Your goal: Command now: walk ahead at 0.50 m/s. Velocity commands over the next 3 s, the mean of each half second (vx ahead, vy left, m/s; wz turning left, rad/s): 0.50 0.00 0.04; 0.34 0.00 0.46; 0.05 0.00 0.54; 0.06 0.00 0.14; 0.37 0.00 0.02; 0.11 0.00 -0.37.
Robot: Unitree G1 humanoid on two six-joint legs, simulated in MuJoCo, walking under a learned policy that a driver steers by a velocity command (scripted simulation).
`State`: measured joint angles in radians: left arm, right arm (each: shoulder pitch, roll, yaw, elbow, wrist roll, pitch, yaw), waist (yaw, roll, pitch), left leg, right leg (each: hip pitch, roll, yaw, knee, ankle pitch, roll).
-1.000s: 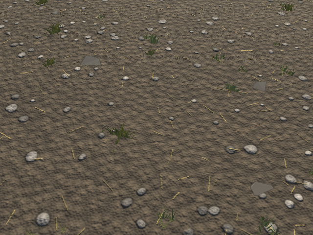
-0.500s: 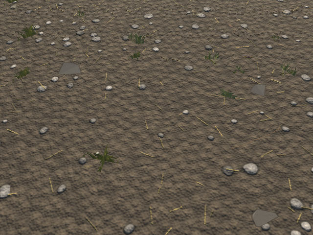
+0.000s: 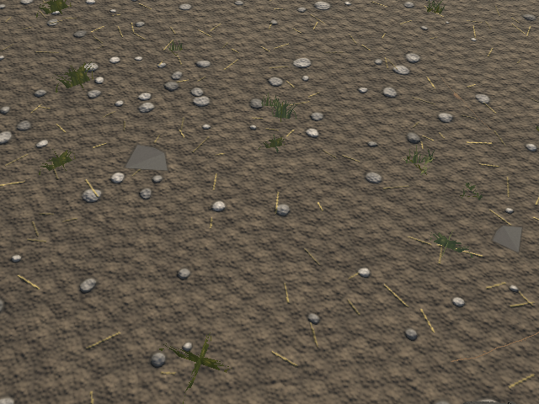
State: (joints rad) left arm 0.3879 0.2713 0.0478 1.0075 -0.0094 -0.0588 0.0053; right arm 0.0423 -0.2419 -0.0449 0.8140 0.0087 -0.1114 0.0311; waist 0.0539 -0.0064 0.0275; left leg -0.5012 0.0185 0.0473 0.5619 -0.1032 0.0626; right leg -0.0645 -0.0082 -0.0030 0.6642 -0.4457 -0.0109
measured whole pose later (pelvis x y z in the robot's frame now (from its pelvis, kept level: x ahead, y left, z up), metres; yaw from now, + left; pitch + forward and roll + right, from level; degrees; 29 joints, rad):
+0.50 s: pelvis +0.28 -0.01 +0.01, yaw +2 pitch +2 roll +2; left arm -0.01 0.23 0.04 0.83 -0.02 -0.10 -0.04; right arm 0.43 -0.25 -0.06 1.00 0.02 -0.06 -0.01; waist -0.08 -0.03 0.02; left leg 0.08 -0.03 0.02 0.27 -0.39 0.01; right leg -0.52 -0.04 0.00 0.48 -0.01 -0.05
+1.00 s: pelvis +0.51 +0.01 +0.00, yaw +16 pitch +1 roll -3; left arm 0.19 0.27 0.08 0.92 -0.02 -0.03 0.04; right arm 0.12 -0.27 -0.09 0.73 0.00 -0.02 0.04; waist 0.02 0.02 0.05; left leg -0.48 0.02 0.04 0.55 -0.06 0.09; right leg -0.10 -0.06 -0.26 0.58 -0.43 0.03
